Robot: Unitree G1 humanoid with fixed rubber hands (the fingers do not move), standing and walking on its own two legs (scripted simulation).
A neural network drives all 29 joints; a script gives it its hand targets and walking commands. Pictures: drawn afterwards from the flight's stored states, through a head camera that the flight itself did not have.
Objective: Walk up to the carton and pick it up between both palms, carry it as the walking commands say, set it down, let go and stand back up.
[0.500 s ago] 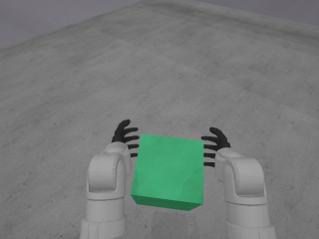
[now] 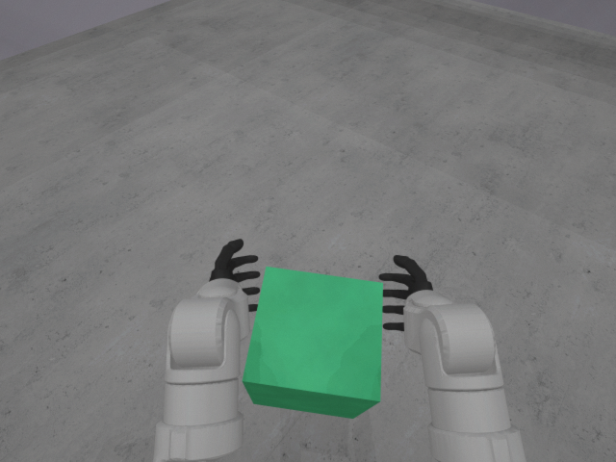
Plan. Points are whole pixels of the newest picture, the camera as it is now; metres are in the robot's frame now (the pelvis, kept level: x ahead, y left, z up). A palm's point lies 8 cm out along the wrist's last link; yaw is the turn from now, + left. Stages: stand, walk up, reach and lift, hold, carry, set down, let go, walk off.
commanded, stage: carry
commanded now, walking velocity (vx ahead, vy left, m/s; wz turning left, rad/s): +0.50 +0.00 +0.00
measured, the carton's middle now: (312, 348) +0.29 +0.02 -0.04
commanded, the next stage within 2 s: none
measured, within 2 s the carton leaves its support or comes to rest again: neither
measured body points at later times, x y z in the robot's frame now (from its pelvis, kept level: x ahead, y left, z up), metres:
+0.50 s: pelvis +0.33 -0.02 +0.01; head +0.35 -0.02 +0.46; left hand +0.64 +0.11 +0.10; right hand +0.64 -0.13 +0.08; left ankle +0.38 +0.12 -0.71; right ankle +0.25 -0.12 -0.74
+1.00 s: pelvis +0.66 -0.01 -0.01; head +0.67 -0.02 +0.44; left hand +0.98 +0.11 +0.09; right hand +0.97 -0.13 +0.08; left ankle +0.52 +0.10 -0.71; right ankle +0.72 -0.10 -0.74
